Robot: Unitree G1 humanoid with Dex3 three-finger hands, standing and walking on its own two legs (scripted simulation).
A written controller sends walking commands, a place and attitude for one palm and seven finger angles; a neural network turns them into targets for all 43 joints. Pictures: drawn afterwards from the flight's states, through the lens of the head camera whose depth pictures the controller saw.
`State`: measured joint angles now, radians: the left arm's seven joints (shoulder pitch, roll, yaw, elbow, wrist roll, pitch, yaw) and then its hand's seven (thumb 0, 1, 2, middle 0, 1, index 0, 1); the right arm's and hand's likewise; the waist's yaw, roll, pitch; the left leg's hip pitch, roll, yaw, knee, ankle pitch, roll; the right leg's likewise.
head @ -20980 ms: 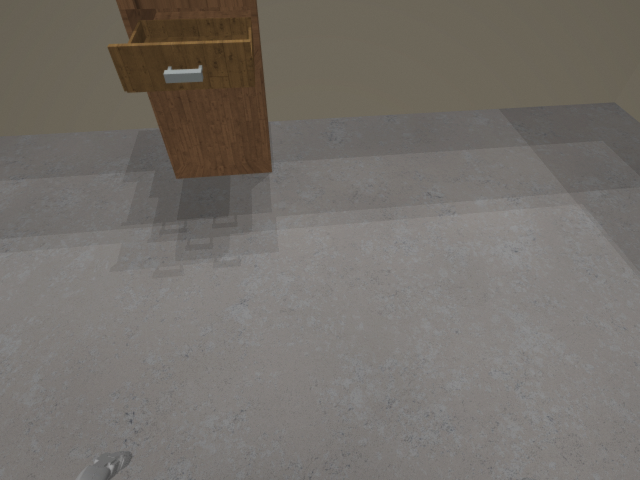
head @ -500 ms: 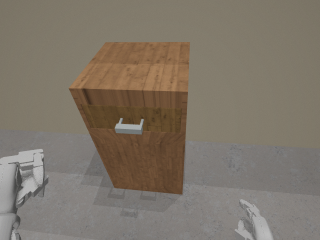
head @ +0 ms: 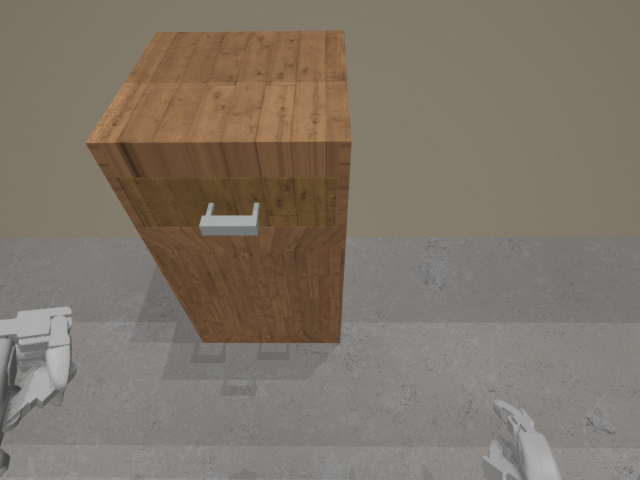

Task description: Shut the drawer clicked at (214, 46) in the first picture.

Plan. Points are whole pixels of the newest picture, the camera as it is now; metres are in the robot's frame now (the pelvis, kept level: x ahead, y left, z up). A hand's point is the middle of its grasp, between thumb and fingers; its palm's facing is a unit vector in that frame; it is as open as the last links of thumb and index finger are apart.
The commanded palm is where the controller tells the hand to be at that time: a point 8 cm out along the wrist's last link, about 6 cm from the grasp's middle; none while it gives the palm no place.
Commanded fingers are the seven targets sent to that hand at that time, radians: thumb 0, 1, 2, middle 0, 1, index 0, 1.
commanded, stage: step back with the hand held close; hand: left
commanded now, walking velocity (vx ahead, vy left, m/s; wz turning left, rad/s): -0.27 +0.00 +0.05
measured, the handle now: (231, 216) +0.59 +0.22 -0.10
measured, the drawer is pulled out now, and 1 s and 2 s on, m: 0.00 0.00 0.00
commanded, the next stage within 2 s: stop stepping back and stand still in 0.78 s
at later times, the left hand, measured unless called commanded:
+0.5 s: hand out of the picture +0.11 +0.25 +0.15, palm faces +0.36 -0.83 -0.43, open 3.3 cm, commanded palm +0.04 +0.30 +0.17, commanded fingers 0.00 0.90 0.90 -1.40 -1.60 -1.40 -1.60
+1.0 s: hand out of the picture +0.01 +0.23 +0.17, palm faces +0.26 -0.82 -0.51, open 3.2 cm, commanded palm -0.04 +0.28 +0.17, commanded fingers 0.00 0.90 0.90 -1.40 -1.60 -1.40 -1.60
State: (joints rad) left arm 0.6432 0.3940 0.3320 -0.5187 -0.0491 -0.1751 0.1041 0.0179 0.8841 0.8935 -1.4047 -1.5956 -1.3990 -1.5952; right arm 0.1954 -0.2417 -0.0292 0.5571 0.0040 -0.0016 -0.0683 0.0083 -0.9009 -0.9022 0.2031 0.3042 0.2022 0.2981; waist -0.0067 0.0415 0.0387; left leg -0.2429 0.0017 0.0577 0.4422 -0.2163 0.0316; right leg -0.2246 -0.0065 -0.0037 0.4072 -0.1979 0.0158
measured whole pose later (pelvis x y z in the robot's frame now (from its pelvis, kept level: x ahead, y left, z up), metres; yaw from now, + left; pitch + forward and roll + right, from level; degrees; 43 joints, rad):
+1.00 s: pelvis -0.17 +0.00 -0.02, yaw +0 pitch +0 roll -4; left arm 0.71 0.50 0.42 -0.69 -0.07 -0.30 0.10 0.02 0.88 0.89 -1.41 -1.59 -1.40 -1.59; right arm 0.20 -0.20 -0.01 0.56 0.01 -0.05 -0.05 0.01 -0.90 -0.90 0.21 0.30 0.21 0.30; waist -0.03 0.01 -0.01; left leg -0.54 0.05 0.02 0.59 -0.12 0.01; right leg -0.07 0.10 0.04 0.51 -0.43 -0.02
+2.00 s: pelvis -0.18 +0.07 -0.01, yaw -4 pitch +0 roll -1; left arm 0.63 0.38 0.40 -0.51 -0.04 -0.18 0.16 0.01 0.88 0.89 -1.41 -1.60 -1.40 -1.60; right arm 0.23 -0.20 0.00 0.66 0.01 -0.09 -0.08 0.01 -0.90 -0.90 0.21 0.30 0.20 0.30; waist -0.01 0.00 0.01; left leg -0.27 0.00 0.03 0.55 -0.27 0.02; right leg -0.25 0.01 -0.05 0.53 -0.27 -0.01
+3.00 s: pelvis -0.20 +0.07 +0.00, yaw -2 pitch -2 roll +0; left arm 0.27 0.20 0.02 1.13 0.01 0.01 0.02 0.01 0.90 0.89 -0.29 -0.40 -0.28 -0.40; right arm 0.31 -0.14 -0.01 1.10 -0.02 0.02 -0.02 0.00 -0.90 -0.90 0.20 0.30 0.20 0.30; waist 0.00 0.03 0.05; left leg -0.24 -0.01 -0.01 0.44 -0.17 0.01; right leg -0.21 0.00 -0.09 0.43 -0.19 -0.03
